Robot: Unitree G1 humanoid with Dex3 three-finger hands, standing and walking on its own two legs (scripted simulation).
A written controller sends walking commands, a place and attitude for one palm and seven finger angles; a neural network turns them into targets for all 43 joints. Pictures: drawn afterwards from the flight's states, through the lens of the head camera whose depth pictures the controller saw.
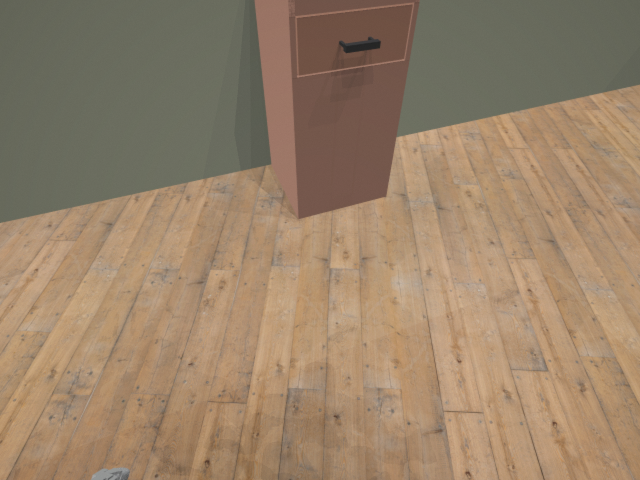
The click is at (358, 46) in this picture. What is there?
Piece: drawer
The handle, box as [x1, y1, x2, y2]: [339, 37, 380, 52]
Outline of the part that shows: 380,41 368,37 366,41 352,43 344,43 342,41 339,41 339,43 344,48 343,50 345,52 377,48 379,47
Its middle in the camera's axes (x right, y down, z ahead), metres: +0.13 -0.65 +1.29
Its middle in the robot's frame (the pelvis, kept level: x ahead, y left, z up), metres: +1.40 -0.06 -0.01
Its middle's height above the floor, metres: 0.76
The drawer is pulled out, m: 0.00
